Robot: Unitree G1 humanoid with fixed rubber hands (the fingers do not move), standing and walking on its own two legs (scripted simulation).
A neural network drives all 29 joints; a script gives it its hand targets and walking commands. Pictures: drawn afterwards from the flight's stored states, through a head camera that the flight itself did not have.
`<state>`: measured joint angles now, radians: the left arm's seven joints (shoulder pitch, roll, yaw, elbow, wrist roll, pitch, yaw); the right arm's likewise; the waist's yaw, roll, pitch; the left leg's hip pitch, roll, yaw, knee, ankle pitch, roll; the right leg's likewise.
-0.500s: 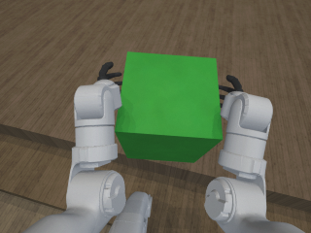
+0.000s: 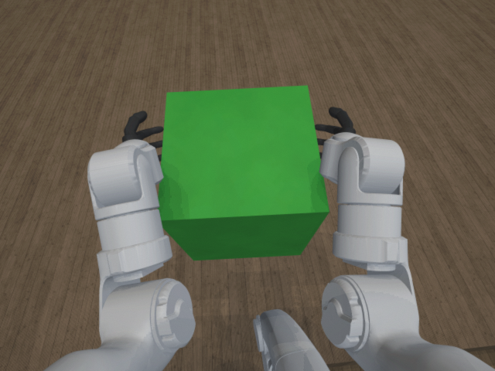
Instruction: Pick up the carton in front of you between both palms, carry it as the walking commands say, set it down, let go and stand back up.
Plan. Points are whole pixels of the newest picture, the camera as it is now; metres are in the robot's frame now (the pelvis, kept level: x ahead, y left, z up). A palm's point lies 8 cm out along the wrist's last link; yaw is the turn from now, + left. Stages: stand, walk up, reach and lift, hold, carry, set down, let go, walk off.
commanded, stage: carry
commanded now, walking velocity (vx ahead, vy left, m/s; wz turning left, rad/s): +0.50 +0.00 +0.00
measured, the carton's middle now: (242, 185) +0.41 -0.05 +0.05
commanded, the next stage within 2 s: none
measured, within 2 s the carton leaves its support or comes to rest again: neither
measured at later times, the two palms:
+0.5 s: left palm out of the picture +0.67 +0.12 +0.29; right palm out of the picture +0.71 -0.16 +0.28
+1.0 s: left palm out of the picture +0.95 +0.11 +0.34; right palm out of the picture +0.94 -0.17 +0.34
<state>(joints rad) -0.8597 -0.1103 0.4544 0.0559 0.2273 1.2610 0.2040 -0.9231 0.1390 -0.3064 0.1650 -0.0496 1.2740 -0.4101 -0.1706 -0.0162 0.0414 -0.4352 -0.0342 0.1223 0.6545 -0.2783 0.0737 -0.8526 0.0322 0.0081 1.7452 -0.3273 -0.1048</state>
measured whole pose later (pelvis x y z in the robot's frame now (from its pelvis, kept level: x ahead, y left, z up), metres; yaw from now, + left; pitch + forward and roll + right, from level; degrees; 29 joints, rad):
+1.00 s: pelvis +0.58 -0.03 +0.18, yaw +2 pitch +6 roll -1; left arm -0.89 -0.10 0.38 0.23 0.20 1.32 0.26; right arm -0.86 0.12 -0.36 0.23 -0.14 1.31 -0.28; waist -0.07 -0.01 -0.11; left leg -0.30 -0.01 0.06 0.45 -0.25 0.07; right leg -0.69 -0.04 -0.04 1.04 -0.30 -0.01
